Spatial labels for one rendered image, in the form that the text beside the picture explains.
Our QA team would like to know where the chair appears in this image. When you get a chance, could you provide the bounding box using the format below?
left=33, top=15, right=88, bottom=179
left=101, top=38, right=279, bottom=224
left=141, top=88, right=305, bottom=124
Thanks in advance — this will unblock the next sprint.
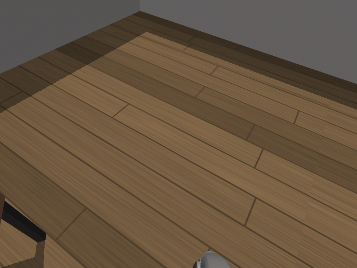
left=0, top=193, right=46, bottom=242

